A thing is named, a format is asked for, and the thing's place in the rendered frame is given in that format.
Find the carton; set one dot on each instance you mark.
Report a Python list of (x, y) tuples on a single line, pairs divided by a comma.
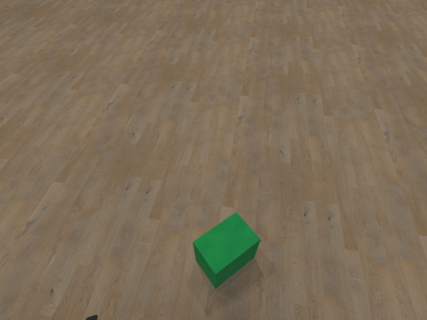
[(225, 249)]

